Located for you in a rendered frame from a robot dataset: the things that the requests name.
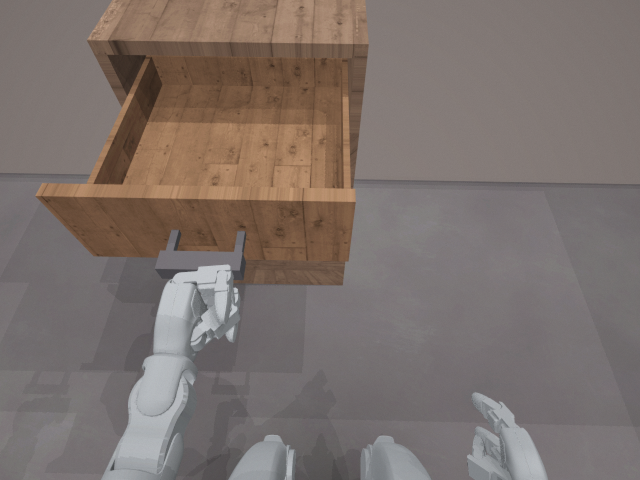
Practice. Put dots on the robot right hand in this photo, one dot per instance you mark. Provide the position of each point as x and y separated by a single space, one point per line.
513 455

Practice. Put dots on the right robot shin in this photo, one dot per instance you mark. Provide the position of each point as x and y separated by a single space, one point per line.
384 439

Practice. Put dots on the handle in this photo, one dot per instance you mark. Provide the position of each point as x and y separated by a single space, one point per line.
171 261

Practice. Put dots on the robot right thigh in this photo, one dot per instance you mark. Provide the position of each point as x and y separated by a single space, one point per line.
391 461

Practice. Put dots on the left robot forearm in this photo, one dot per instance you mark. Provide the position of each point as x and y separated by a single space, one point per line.
160 407

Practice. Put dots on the drawer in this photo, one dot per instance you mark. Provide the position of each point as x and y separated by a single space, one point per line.
212 145

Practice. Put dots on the robot left hand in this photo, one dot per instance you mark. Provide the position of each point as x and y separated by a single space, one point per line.
181 307

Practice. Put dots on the cabinet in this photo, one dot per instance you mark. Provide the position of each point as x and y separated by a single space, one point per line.
129 30

